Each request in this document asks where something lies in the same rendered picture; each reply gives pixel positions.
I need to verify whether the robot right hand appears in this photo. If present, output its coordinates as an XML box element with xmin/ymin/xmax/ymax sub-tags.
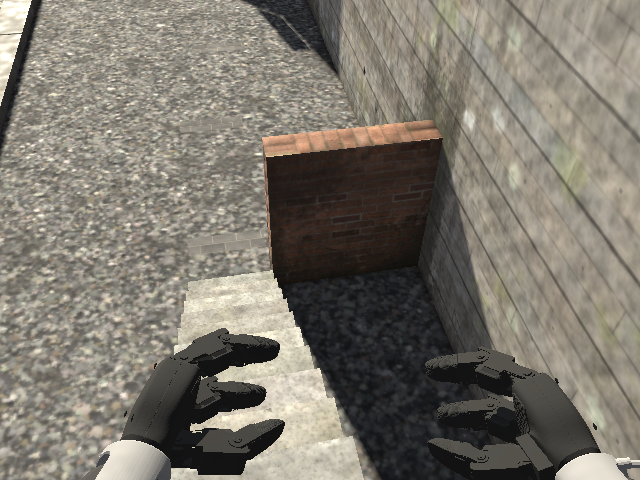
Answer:
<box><xmin>425</xmin><ymin>346</ymin><xmax>601</xmax><ymax>480</ymax></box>

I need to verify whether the right robot forearm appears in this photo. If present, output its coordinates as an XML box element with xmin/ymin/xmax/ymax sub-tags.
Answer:
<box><xmin>555</xmin><ymin>453</ymin><xmax>634</xmax><ymax>480</ymax></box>

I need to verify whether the left robot forearm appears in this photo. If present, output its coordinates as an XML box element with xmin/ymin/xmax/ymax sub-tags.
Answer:
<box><xmin>81</xmin><ymin>440</ymin><xmax>171</xmax><ymax>480</ymax></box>

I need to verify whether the robot left hand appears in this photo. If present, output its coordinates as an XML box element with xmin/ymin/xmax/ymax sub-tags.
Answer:
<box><xmin>120</xmin><ymin>328</ymin><xmax>285</xmax><ymax>475</ymax></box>

